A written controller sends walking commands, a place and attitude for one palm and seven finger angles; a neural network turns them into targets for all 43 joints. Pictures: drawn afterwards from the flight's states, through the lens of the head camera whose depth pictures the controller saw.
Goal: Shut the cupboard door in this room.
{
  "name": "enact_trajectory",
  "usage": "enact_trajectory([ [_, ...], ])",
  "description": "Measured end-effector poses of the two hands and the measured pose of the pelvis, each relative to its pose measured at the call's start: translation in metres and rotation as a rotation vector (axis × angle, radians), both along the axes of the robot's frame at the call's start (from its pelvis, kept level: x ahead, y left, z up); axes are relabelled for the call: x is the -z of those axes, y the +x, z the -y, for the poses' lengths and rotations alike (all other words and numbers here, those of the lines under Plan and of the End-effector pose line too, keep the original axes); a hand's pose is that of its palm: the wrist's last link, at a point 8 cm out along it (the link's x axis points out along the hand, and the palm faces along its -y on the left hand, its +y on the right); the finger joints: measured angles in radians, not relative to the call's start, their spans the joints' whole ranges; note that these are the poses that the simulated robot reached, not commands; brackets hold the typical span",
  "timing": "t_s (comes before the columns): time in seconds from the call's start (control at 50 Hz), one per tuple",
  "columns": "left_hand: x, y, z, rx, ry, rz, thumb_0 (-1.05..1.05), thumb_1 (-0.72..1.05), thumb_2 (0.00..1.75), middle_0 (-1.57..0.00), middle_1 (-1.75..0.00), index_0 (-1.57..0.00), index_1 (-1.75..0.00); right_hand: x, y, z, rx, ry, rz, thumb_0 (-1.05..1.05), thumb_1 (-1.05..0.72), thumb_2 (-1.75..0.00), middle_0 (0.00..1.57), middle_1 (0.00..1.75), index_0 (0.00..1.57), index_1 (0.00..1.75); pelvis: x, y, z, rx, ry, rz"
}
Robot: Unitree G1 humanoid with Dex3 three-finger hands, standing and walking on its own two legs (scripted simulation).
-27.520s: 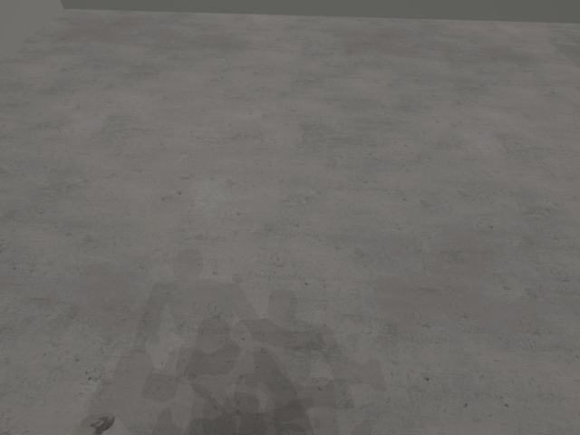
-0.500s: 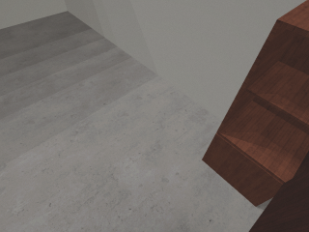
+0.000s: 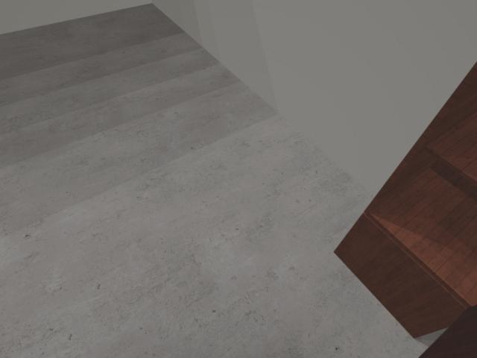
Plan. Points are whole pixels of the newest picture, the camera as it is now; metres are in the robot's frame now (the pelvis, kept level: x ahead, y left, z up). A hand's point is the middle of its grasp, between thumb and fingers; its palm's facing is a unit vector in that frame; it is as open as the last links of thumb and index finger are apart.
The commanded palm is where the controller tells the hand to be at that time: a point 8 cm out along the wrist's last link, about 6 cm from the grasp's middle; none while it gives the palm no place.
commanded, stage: stand and wait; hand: left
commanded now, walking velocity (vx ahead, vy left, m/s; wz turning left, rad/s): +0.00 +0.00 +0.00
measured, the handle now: out of the picture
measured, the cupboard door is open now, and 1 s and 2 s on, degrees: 87 87 87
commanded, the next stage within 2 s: turn or walk to find it in 0.50 s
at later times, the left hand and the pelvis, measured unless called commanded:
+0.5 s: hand out of the picture +0.02 +0.15 -0.16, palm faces +0.03 -0.98 -0.21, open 7.3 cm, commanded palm none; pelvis +0.00 -0.03 +0.02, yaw +0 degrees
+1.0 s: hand out of the picture +0.04 +0.16 -0.17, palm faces -0.05 -0.98 -0.21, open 7.3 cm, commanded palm none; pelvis -0.01 -0.03 +0.00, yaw -6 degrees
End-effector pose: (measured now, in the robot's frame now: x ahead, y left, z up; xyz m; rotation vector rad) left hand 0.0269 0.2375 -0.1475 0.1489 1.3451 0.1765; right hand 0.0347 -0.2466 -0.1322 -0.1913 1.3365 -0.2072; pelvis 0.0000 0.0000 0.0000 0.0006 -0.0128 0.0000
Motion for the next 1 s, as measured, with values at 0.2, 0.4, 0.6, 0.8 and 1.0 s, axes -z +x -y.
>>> enact_trajectory([
  [0.2,-0.017,-0.003,-0.003,-0.011,0.017,0.0,0.0,0.91,0.9,-0.2,-0.3,-0.2,-0.3,-0.012,0.02,-0.004,-0.061,0.006,0.052,0.01,-0.9,-0.9,0.2,0.3,0.19,0.3,-0.014,-0.002,0.004,-0.02,-0.003,-0.011],
  [0.4,-0.025,-0.009,0.031,0.01,0.023,0.0,0.0,0.91,0.9,-0.2,-0.3,-0.2,-0.3,0.004,0.006,0.006,-0.022,0.076,0.029,0.01,-0.92,-0.9,0.2,0.3,0.2,0.3,-0.014,0.002,0.025,-0.013,0.013,0.01],
  [0.6,-0.019,-0.014,0.048,-0.009,-0.005,-0.022,0.0,0.91,0.9,-0.21,-0.3,-0.2,-0.3,0.0,-0.037,0.018,-0.004,0.058,-0.098,0.01,-0.91,-0.9,0.2,0.3,0.19,0.3,-0.015,0.003,0.037,-0.02,0.007,0.011],
  [0.8,-0.015,-0.017,0.046,0.001,-0.013,-0.041,0.0,0.91,0.9,-0.21,-0.3,-0.2,-0.3,0.0,-0.044,0.017,0.025,0.045,-0.095,0.01,-0.9,-0.9,0.2,0.3,0.19,0.3,-0.013,0.0,0.036,0.013,0.0,0.017],
  [1.0,-0.01,0.007,0.026,0.085,0.007,-0.029,0.0,0.91,0.9,-0.21,-0.3,-0.2,-0.3,0.004,-0.039,0.017,0.102,0.025,0.005,0.01,-0.9,-0.9,0.2,0.3,0.2,0.3,-0.005,-0.014,0.029,0.109,0.013,0.0],
])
